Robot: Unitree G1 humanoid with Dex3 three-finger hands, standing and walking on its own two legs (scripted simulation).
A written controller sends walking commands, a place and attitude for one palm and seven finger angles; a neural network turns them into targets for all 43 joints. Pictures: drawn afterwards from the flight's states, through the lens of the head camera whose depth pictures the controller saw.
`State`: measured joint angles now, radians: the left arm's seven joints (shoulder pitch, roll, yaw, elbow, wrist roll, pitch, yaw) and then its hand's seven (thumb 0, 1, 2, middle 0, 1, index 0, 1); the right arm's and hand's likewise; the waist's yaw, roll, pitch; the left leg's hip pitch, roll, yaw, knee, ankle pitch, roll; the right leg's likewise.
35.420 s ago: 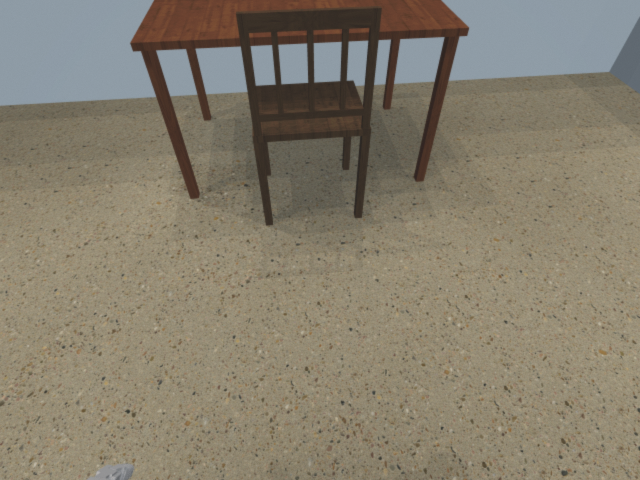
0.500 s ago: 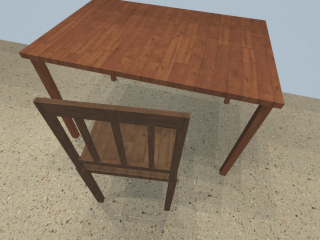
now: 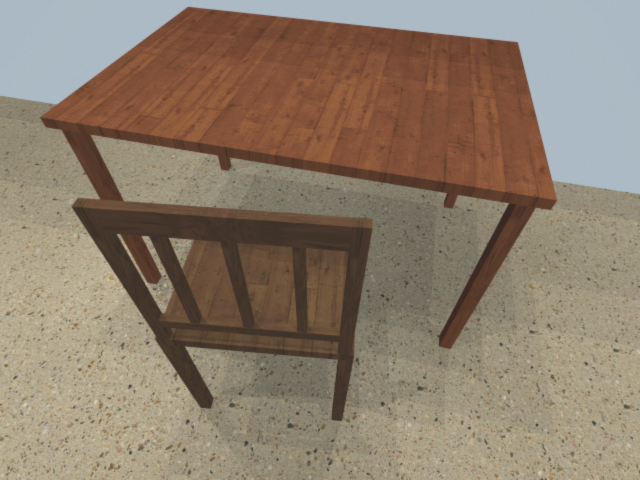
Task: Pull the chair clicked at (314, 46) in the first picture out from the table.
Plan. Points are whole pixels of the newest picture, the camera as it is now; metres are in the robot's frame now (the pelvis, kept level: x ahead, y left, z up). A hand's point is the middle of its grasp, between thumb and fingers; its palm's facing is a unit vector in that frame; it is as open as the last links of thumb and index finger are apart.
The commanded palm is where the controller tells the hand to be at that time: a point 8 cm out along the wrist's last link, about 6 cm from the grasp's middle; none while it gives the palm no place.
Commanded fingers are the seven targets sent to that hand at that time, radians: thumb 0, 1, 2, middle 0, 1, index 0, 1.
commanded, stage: come to a stop and stand still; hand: left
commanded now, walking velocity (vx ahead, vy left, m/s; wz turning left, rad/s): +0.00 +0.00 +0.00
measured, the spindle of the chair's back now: (239, 287) +0.44 +0.17 -0.10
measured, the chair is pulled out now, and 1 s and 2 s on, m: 0.13 0.13 0.13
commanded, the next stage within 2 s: look again from close up in 0.12 s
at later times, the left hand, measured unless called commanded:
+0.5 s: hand out of the picture +0.04 +0.19 -0.17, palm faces +0.02 -0.97 -0.24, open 7.3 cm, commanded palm none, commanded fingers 0.00 0.90 0.90 -0.20 -0.30 -0.20 -0.30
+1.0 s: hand out of the picture +0.01 +0.20 -0.18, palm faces -0.01 -0.98 -0.21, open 7.4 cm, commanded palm none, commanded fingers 0.00 0.90 0.90 -0.20 -0.30 -0.20 -0.30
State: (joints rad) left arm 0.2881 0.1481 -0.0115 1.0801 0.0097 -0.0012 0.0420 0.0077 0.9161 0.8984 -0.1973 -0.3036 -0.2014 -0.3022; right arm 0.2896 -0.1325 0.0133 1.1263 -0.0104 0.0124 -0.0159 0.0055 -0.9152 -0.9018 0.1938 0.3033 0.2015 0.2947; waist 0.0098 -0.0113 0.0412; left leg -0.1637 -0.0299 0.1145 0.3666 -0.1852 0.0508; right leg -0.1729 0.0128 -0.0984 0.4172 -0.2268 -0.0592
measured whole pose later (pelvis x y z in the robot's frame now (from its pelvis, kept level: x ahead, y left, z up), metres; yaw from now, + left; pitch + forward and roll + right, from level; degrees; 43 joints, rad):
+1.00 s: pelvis +0.01 +0.02 +0.00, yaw -1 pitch -1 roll +0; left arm 0.31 0.16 -0.03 1.05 0.01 -0.01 0.05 0.00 0.90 0.90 -0.20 -0.30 -0.20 -0.30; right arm 0.23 -0.16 -0.01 1.13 -0.01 -0.01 -0.01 0.01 -0.92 -0.90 0.19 0.30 0.20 0.29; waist 0.00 0.00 0.04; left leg -0.17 -0.04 0.14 0.43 -0.24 0.08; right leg -0.18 0.00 -0.08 0.46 -0.26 -0.03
